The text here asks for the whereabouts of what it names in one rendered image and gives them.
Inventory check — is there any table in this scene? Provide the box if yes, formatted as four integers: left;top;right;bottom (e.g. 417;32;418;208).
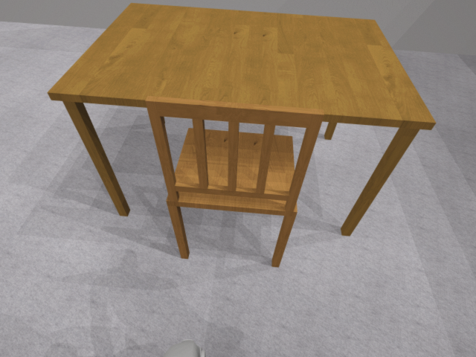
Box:
47;3;436;236

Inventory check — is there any robot left thigh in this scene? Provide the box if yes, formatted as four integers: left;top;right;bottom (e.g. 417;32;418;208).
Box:
163;342;206;357

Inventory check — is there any chair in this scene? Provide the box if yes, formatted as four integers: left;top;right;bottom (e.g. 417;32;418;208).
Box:
145;96;324;267

